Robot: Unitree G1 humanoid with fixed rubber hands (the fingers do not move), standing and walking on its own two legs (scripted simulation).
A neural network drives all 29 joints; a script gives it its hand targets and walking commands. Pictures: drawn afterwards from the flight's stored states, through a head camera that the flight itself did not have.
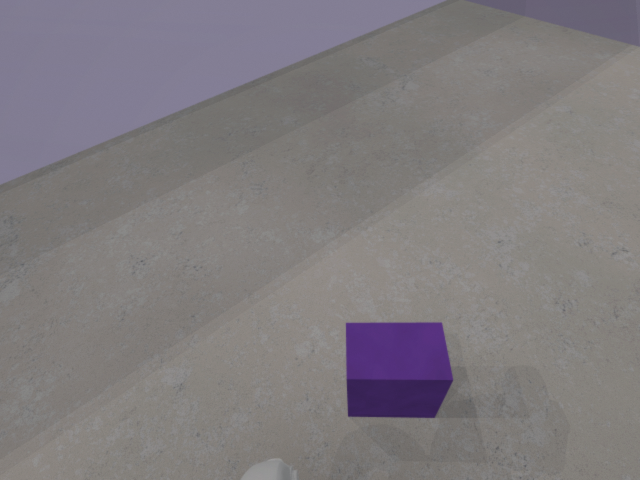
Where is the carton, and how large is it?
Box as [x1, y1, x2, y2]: [346, 322, 452, 417]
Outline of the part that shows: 441,322 346,323 346,370 348,416 434,417 452,381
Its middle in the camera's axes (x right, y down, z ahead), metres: +0.21 +0.39 +1.12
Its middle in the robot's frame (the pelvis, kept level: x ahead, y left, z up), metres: +0.51 -0.14 -0.63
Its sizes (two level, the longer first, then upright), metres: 0.260 0.157 0.296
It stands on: the floor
